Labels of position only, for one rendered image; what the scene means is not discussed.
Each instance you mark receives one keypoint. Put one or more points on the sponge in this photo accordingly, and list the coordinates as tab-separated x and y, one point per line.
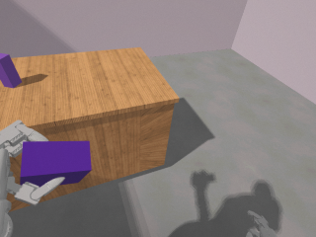
43	161

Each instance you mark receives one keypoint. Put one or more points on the right robot hand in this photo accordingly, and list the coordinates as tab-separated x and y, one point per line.
262	226

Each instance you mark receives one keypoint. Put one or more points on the robot left forearm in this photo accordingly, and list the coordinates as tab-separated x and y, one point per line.
6	223

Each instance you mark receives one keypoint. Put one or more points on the table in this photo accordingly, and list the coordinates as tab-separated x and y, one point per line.
116	99

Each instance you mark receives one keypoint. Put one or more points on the left robot hand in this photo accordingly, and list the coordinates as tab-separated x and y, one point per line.
11	145

